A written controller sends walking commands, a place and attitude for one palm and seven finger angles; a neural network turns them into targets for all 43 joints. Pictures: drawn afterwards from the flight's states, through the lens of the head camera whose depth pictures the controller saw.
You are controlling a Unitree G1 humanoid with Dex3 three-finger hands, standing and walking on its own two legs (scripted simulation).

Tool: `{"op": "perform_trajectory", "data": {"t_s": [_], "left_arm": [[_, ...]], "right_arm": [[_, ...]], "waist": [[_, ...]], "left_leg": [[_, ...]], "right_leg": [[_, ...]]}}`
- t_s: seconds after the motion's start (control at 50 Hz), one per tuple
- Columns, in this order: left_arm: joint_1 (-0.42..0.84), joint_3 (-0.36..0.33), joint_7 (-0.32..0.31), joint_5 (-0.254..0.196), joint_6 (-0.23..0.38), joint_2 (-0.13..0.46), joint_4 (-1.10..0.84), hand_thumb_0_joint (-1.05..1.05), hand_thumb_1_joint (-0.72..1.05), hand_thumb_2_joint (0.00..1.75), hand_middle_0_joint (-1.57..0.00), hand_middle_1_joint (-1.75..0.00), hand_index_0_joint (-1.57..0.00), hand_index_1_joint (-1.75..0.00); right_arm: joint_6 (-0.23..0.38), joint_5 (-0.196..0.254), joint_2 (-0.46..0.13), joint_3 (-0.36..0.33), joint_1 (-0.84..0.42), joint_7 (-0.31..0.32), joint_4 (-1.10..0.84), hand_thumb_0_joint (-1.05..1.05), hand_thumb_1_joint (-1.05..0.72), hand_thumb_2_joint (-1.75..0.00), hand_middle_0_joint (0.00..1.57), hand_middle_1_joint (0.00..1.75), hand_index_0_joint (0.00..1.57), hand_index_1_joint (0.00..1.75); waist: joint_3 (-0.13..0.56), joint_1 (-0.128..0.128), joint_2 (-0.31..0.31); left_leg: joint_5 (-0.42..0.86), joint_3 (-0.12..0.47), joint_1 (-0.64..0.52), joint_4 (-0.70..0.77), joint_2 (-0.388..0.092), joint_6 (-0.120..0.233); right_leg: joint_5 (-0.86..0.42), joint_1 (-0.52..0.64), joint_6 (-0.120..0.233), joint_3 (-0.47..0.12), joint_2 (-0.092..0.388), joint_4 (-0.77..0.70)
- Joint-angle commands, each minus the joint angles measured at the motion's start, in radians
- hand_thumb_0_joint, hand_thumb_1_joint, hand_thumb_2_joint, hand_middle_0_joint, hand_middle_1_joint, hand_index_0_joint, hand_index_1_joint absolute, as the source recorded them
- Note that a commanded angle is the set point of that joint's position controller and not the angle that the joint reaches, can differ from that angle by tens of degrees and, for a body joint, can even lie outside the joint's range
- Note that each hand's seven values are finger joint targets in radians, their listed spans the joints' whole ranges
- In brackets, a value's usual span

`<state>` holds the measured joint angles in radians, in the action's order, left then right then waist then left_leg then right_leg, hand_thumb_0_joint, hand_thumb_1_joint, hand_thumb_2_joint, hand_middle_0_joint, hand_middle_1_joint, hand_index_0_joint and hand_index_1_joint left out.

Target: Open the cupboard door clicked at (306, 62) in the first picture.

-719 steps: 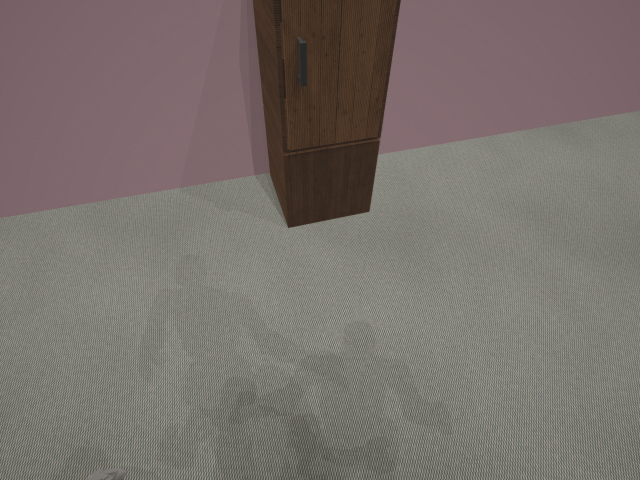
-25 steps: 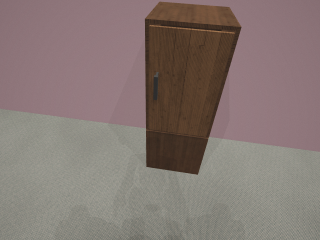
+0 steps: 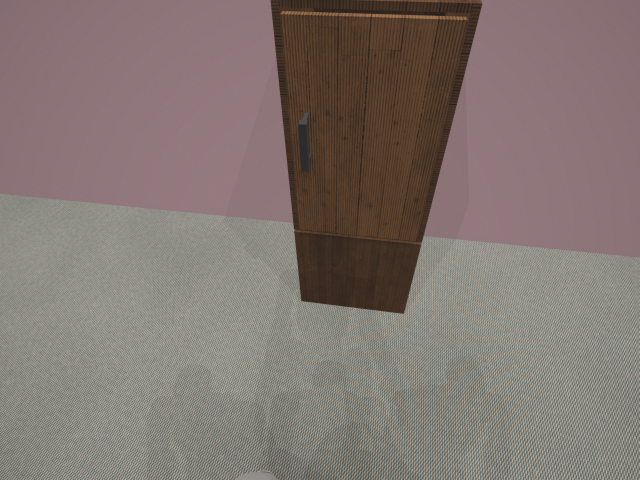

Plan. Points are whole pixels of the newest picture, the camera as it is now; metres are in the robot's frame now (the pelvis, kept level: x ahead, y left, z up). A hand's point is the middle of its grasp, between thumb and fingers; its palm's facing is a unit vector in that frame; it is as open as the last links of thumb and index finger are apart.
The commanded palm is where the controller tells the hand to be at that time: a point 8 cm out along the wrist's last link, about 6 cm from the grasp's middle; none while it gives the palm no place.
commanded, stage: come to a stop and stand still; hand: left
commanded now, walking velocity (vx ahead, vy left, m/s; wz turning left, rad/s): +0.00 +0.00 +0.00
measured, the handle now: (305, 142) +0.83 +0.12 -0.03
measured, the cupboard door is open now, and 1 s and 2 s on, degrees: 0 0 0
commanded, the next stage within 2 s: look again from close up in 0.82 s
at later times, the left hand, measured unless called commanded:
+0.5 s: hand out of the picture +0.05 +0.21 -0.19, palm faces +0.02 -0.97 -0.23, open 7.3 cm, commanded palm none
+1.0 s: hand out of the picture -0.02 +0.16 -0.18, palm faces +0.04 -0.99 -0.15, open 7.3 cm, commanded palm none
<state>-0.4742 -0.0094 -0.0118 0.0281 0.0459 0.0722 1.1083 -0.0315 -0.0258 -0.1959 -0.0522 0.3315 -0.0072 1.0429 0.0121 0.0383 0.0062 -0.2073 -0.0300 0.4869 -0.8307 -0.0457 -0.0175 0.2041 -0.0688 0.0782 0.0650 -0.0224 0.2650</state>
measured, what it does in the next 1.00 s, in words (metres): steps on the spot: left foot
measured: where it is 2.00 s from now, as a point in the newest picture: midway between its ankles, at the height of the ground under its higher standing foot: outside the picture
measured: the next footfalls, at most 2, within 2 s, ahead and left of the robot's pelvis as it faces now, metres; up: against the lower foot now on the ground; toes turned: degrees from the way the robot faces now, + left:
left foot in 0.12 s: +0.09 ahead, +0.15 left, +0.00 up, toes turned +3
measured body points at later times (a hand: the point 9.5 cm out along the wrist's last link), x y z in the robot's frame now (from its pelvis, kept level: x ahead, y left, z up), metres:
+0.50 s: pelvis +0.03 +0.03 -0.02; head +0.05 +0.02 +0.43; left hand +0.05 +0.26 -0.17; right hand +0.08 -0.20 -0.17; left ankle +0.05 +0.14 -0.75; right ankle -0.04 -0.07 -0.75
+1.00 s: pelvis +0.01 +0.02 -0.01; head +0.02 +0.01 +0.44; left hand -0.02 +0.22 -0.17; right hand -0.02 -0.19 -0.18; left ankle +0.05 +0.14 -0.75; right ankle -0.04 -0.07 -0.75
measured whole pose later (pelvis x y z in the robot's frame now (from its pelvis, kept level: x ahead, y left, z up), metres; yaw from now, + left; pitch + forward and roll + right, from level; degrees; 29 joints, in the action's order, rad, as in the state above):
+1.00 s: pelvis +0.01 +0.02 -0.01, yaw -1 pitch -1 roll +0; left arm -0.36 0.01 -0.03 0.01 0.01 0.10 1.13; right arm 0.00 -0.01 -0.12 0.02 0.32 0.03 1.16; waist -0.03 0.01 0.01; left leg -0.17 -0.06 0.22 -0.41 -0.04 -0.01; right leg 0.30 -0.09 0.05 0.06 -0.03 0.41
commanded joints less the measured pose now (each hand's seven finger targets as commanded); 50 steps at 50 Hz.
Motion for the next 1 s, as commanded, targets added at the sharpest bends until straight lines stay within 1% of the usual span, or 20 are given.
{"op": "perform_trajectory", "data": {"t_s": [0.0,0.02,0.04,0.06,0.08,0.1,0.12,0.14,0.16,0.2,0.24,0.3,0.34,0.4,0.46,0.54,0.64,0.78,0.88,0.98], "left_arm": [[-0.045,-0.024,-0.011,0.005,0.011,0.162,-0.015,0.0,0.9,0.9,-0.2,-0.3,-0.2,-0.3],[-0.038,-0.02,-0.011,0.001,0.007,0.155,-0.008,0.0,0.9,0.9,-0.2,-0.3,-0.2,-0.3],[-0.035,-0.018,-0.013,-0.003,0.003,0.146,-0.003,0.0,0.9,0.9,-0.2,-0.3,-0.2,-0.3],[-0.053,-0.014,-0.015,-0.003,-0.001,0.122,0.001,0.0,0.9,0.9,-0.2,-0.3,-0.2,-0.3],[-0.068,-0.007,-0.017,-0.005,-0.007,0.099,-0.001,0.0,0.9,0.9,-0.2,-0.3,-0.2,-0.3],[-0.074,-0.004,-0.022,-0.001,-0.013,0.07,-0.012,0.0,0.9,0.9,-0.2,-0.3,-0.2,-0.3],[-0.07,0.001,-0.027,-0.003,-0.016,0.05,-0.014,0.0,0.9,0.9,-0.2,-0.3,-0.2,-0.3],[-0.054,0.001,-0.027,-0.01,-0.023,0.064,0.002,0.0,0.9,0.9,-0.2,-0.3,-0.2,-0.3],[-0.039,0.0,-0.027,-0.013,-0.028,0.086,0.007,0.0,0.9,0.9,-0.2,-0.3,-0.2,-0.3],[-0.015,-0.002,-0.027,-0.012,-0.028,0.11,0.01,0.0,0.9,0.9,-0.2,-0.3,-0.2,-0.3],[0.015,-0.007,-0.027,-0.011,-0.031,0.127,-0.008,0.0,0.9,0.9,-0.2,-0.3,-0.2,-0.3],[0.046,-0.02,-0.028,-0.008,-0.04,0.148,-0.048,0.0,0.9,0.9,-0.2,-0.3,-0.2,-0.3],[0.056,-0.027,-0.027,-0.008,-0.048,0.153,-0.075,0.0,0.9,0.9,-0.2,-0.3,-0.2,-0.3],[0.076,-0.033,-0.022,-0.005,-0.054,0.157,-0.098,0.0,0.9,0.9,-0.2,-0.3,-0.2,-0.3],[0.091,-0.031,-0.018,-0.006,-0.051,0.165,-0.11,0.0,0.9,0.9,-0.2,-0.3,-0.2,-0.3],[0.127,-0.02,-0.017,-0.013,-0.041,0.176,-0.107,0.0,0.9,0.9,-0.2,-0.3,-0.2,-0.3],[0.139,-0.008,-0.016,-0.019,-0.033,0.176,-0.079,0.0,0.9,0.9,-0.2,-0.3,-0.2,-0.3],[0.102,0.002,-0.017,-0.022,-0.026,0.162,-0.036,0.0,0.9,0.9,-0.2,-0.3,-0.2,-0.3],[0.067,0.004,-0.02,-0.022,-0.019,0.141,-0.015,0.0,0.9,0.9,-0.2,-0.3,-0.2,-0.3],[0.03,0.009,-0.023,-0.022,-0.016,0.117,0.007,0.0,0.9,0.9,-0.2,-0.3,-0.2,-0.3]], "right_arm": [[0.052,0.017,0.023,0.024,-0.06,0.012,-0.062,0.0,-0.9,-0.9,0.2,0.3,0.2,0.3],[0.058,0.018,0.027,0.032,-0.037,0.019,-0.041,0.0,-0.9,-0.9,0.2,0.3,0.2,0.3],[0.066,0.018,0.022,0.037,-0.006,0.024,-0.025,0.0,-0.9,-0.9,0.2,0.3,0.2,0.3],[0.076,0.017,-0.008,0.033,0.022,0.032,-0.008,0.0,-0.9,-0.9,0.2,0.3,0.2,0.3],[0.083,0.014,-0.056,0.027,0.043,0.038,-0.002,0.0,-0.9,-0.9,0.2,0.3,0.2,0.3],[0.078,0.013,-0.084,0.018,0.051,0.043,-0.008,0.0,-0.9,-0.9,0.2,0.3,0.2,0.3],[0.072,0.01,-0.093,0.02,0.036,0.051,-0.006,0.0,-0.9,-0.9,0.2,0.3,0.2,0.3],[0.07,0.013,-0.062,0.035,0.008,0.058,0.006,0.0,-0.9,-0.9,0.2,0.3,0.2,0.3],[0.066,0.016,-0.048,0.04,-0.015,0.062,0.006,0.0,-0.9,-0.9,0.2,0.3,0.2,0.3],[0.06,0.019,-0.039,0.038,-0.043,0.068,0.006,0.0,-0.9,-0.9,0.2,0.3,0.2,0.3],[0.055,0.019,-0.043,0.031,-0.046,0.07,0.006,0.0,-0.9,-0.9,0.2,0.3,0.2,0.3],[0.049,0.018,-0.067,0.016,-0.04,0.074,-0.004,0.0,-0.9,-0.9,0.2,0.3,0.2,0.3],[0.044,0.015,-0.077,0.009,-0.055,0.075,-0.014,0.0,-0.9,-0.9,0.2,0.3,0.2,0.3],[0.038,0.011,-0.073,0.005,-0.07,0.072,-0.03,0.0,-0.9,-0.9,0.2,0.3,0.2,0.3],[0.036,0.008,-0.059,0.012,-0.09,0.062,-0.037,0.0,-0.9,-0.9,0.2,0.3,0.2,0.3],[0.036,0.009,-0.039,0.027,-0.085,0.049,-0.022,0.0,-0.9,-0.9,0.2,0.3,0.2,0.3],[0.037,0.01,-0.034,0.043,-0.062,0.041,0.02,0.0,-0.9,-0.9,0.2,0.3,0.2,0.3],[0.038,0.013,-0.022,0.05,-0.014,0.04,0.062,0.0,-0.9,-0.9,0.2,0.3,0.2,0.3],[0.046,0.014,-0.01,0.053,0.015,0.044,0.079,0.0,-0.9,-0.9,0.2,0.3,0.2,0.3],[0.049,0.016,0.002,0.054,0.028,0.048,0.089,0.0,-0.9,-0.9,0.2,0.3,0.2,0.3]], "waist": [[-0.094,-0.003,-0.163],[-0.08,-0.012,-0.157],[-0.072,-0.023,-0.145],[-0.043,-0.024,-0.098],[-0.017,-0.024,-0.016],[-0.024,-0.019,0.038],[-0.066,-0.014,0.07],[-0.074,-0.011,0.128],[-0.072,-0.009,0.131],[-0.062,-0.018,0.035],[-0.033,-0.029,-0.002],[0.012,-0.035,0.017],[0.026,-0.029,0.032],[0.028,-0.024,0.025],[0.024,-0.022,-0.004],[-0.008,-0.031,-0.036],[-0.089,-0.032,-0.032],[-0.126,-0.033,-0.023],[-0.089,-0.033,-0.006],[-0.097,-0.031,-0.011]], "left_leg": [[-0.067,-0.051,-0.088,0.261,0.034,0.01],[-0.006,-0.058,-0.181,0.349,0.048,0.014],[0.066,-0.047,-0.269,0.418,0.042,0.02],[0.175,-0.013,-0.356,0.432,-0.01,0.039],[0.346,0.055,-0.44,0.4,-0.1,0.073],[0.435,0.118,-0.459,0.39,-0.181,0.114],[0.496,0.135,-0.412,0.385,-0.21,0.14],[0.58,0.136,-0.371,0.404,-0.188,0.143],[0.612,0.12,-0.344,0.41,-0.163,0.131],[0.603,0.073,-0.368,0.375,-0.12,0.091],[0.583,0.061,-0.387,0.369,-0.113,0.079],[0.669,0.061,-0.405,0.353,-0.128,0.088],[0.636,0.067,-0.396,0.355,-0.134,0.097],[0.504,0.08,-0.335,0.369,-0.129,0.1],[0.291,0.063,-0.282,0.376,-0.094,0.076],[0.148,0.048,-0.271,0.407,-0.066,0.049],[0.08,0.057,-0.275,0.457,-0.058,0.041],[0.038,0.053,-0.287,0.478,-0.052,0.037],[0.091,0.052,-0.308,0.472,-0.057,0.039],[0.107,0.05,-0.313,0.467,-0.059,0.042]], "right_leg": [[-0.277,-0.036,0.082,-0.191,0.255,-0.005],[-0.311,-0.066,0.057,-0.161,0.221,0.038],[-0.305,-0.098,0.031,-0.138,0.185,0.092],[-0.266,-0.128,0.005,-0.12,0.148,0.149],[-0.115,-0.205,-0.016,-0.091,0.112,0.192],[0.078,-0.266,-0.03,-0.075,0.079,0.214],[0.149,-0.278,-0.044,-0.057,0.068,0.187],[0.088,-0.22,-0.058,-0.043,0.08,0.168],[0.027,-0.163,-0.063,-0.058,0.088,0.151],[-0.178,-0.138,-0.058,-0.089,0.109,0.134],[-0.281,-0.129,-0.058,-0.089,0.119,0.154],[-0.306,-0.126,-0.06,-0.075,0.109,0.208],[-0.268,-0.139,-0.061,-0.072,0.103,0.225],[-0.23,-0.122,-0.055,-0.083,0.097,0.23],[-0.205,-0.107,-0.041,-0.117,0.114,0.19],[-0.155,-0.113,-0.03,-0.135,0.137,0.132],[-0.015,-0.153,-0.029,-0.136,0.131,0.06],[0.08,-0.178,-0.025,-0.144,0.126,0.011],[0.014,-0.153,-0.024,-0.137,0.122,0.025],[-0.013,-0.156,-0.025,-0.135,0.119,0.028]]}}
